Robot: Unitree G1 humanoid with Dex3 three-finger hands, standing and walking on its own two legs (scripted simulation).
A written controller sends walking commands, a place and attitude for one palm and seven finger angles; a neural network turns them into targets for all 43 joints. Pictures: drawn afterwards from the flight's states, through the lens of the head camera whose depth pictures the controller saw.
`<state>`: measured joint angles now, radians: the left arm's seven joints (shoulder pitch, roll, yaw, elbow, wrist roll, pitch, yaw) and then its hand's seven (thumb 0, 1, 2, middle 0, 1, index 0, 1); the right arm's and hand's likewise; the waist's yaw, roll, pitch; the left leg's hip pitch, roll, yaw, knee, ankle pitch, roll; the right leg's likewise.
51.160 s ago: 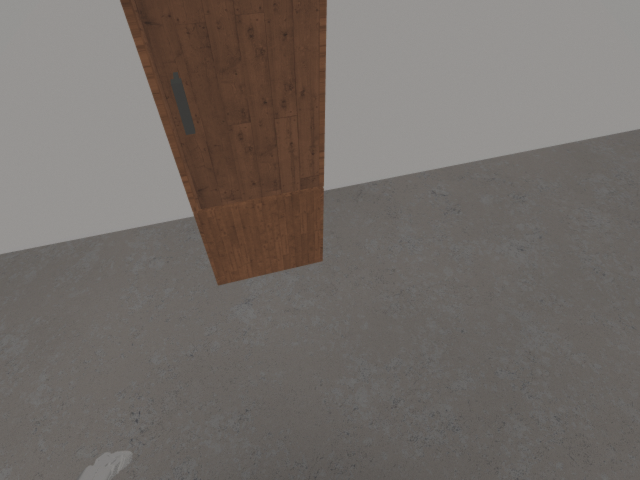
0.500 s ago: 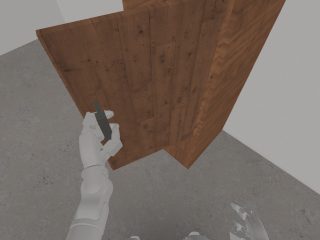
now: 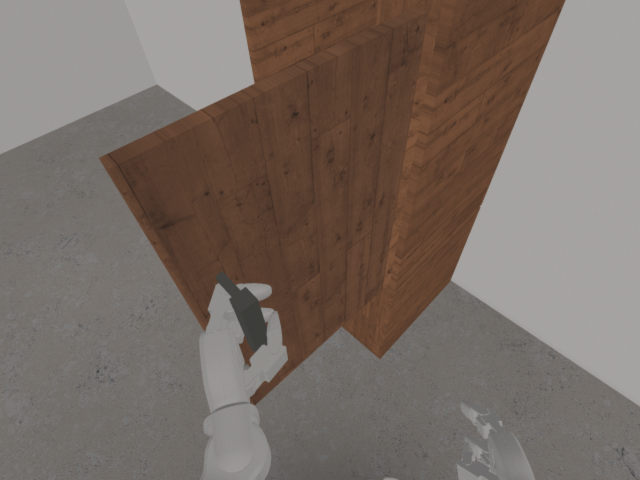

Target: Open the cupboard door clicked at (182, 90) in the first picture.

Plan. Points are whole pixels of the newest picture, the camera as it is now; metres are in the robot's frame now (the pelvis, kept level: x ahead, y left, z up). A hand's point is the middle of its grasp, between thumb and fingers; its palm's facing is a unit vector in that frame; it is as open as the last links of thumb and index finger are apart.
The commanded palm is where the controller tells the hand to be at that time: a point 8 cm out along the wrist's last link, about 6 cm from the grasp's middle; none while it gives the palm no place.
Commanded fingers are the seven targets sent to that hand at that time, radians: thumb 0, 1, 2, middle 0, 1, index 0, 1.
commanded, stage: open thumb and fingers to let go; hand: left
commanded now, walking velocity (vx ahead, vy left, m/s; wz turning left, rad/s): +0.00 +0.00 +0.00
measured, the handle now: (243, 315) +0.31 +0.11 +0.05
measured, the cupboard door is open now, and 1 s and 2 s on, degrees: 88 86 86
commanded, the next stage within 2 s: slide the hand sideways off the handle in 0.80 s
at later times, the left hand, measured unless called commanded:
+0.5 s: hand (268, 338) +0.27 +0.07 +0.06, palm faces +0.35 -0.94 -0.02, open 12.5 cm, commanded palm +0.23 +0.12 +0.05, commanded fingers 0.00 -0.50 0.30 -0.26 -0.95 -0.26 -0.95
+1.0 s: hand (261, 352) +0.26 +0.08 +0.05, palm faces +0.11 -0.99 -0.07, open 15.3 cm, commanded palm +0.23 +0.12 +0.05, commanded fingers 0.00 -0.50 0.30 -0.15 -0.30 -0.15 -0.30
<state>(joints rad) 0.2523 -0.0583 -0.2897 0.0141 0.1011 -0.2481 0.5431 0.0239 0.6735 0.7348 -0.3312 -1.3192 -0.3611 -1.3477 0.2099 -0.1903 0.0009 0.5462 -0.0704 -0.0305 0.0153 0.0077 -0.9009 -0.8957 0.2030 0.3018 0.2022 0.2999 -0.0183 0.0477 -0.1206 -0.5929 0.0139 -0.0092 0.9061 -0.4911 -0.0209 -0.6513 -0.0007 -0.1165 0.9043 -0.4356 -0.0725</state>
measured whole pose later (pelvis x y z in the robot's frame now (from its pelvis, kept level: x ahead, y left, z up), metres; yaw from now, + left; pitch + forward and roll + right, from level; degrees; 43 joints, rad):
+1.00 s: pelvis -0.03 +0.02 -0.01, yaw +0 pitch +10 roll +0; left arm 0.09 -0.02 -0.27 0.12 0.10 -0.28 0.36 -0.01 -0.50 0.30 -0.35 -0.52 -0.28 -0.56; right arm 0.20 -0.19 0.02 0.54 -0.06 -0.04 0.01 0.01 -0.90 -0.90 0.20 0.30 0.20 0.30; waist 0.02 0.04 -0.10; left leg -0.66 -0.02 0.00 0.97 -0.48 0.02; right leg -0.71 -0.03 -0.10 0.95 -0.41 -0.04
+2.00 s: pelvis +0.00 +0.03 -0.02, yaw +0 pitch +13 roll -1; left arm 0.59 0.15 -0.04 -0.29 -0.15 -0.32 -0.12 -0.01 -0.50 0.30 -0.16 -0.30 -0.18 -0.32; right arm 0.26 -0.23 0.01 0.41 0.01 -0.10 -0.03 0.01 -0.90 -0.90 0.20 0.30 0.20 0.30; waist 0.02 0.04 -0.12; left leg -0.72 0.00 0.00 1.07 -0.57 0.02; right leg -0.77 -0.02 -0.11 1.03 -0.48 -0.03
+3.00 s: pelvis +0.00 +0.05 +0.03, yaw -1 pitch +1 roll -2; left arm 0.61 0.31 0.13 -0.46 -0.03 -0.04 0.12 -0.01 -0.09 0.48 -0.17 -0.30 -0.17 -0.31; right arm 0.27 -0.23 0.05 0.53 0.01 -0.14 -0.11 0.01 -0.90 -0.90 0.20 0.30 0.20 0.30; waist 0.05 0.08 -0.05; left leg -0.30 -0.02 0.01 0.71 -0.42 0.04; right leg -0.34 -0.01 -0.09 0.66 -0.33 0.00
